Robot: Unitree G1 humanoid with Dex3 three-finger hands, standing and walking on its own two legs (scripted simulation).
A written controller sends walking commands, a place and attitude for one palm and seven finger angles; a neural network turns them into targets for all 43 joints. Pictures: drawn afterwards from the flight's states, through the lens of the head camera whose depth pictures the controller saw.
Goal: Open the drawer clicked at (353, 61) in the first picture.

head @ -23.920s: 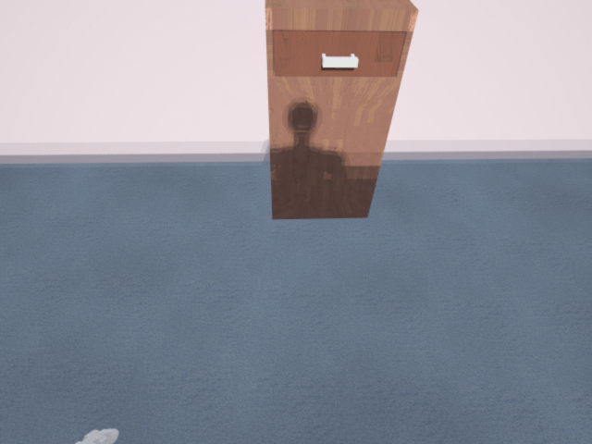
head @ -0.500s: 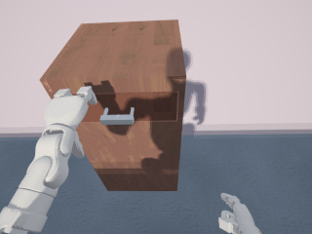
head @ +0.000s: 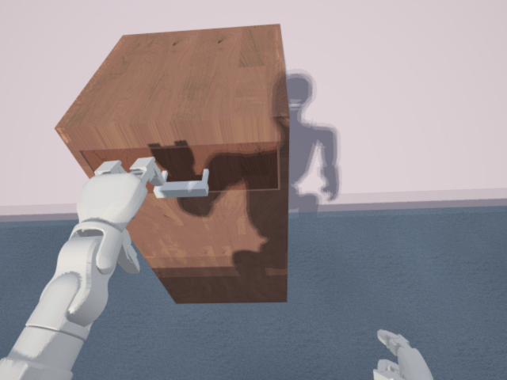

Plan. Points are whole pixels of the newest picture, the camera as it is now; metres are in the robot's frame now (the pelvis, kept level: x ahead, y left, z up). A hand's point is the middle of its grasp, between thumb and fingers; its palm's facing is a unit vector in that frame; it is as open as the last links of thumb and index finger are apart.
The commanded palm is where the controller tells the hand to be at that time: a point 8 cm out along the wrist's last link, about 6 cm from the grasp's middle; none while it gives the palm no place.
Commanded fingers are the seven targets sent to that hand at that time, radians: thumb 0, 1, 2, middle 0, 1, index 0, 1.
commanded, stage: move the hooked fingers above the handle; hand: left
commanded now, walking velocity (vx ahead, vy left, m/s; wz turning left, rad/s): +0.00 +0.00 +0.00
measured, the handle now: (183, 181) +0.49 +0.24 +0.00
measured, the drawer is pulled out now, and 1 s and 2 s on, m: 0.00 0.00 0.00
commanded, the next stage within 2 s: none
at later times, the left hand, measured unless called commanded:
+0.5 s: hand (155, 206) +0.36 +0.23 +0.08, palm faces -0.04 -0.05 -1.00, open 13.8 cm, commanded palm +0.34 +0.25 +0.15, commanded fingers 0.00 -0.50 0.30 -0.30 -1.20 -0.30 -1.20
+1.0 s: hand (165, 184) +0.42 +0.23 +0.07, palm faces +0.05 -0.07 -1.00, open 13.8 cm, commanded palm +0.39 +0.25 +0.13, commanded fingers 0.00 -0.50 0.30 -0.30 -1.20 -0.30 -1.20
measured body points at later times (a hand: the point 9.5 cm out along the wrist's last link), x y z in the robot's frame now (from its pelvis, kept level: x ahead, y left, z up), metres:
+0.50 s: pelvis +0.01 -0.03 -0.01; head +0.04 -0.06 +0.44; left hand +0.35 +0.23 +0.13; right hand +0.17 -0.28 -0.13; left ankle -0.02 +0.09 -0.74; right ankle +0.00 -0.12 -0.74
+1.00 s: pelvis +0.02 +0.01 -0.01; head +0.07 -0.01 +0.44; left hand +0.41 +0.23 +0.12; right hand +0.15 -0.25 -0.14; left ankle -0.02 +0.09 -0.74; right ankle +0.00 -0.12 -0.74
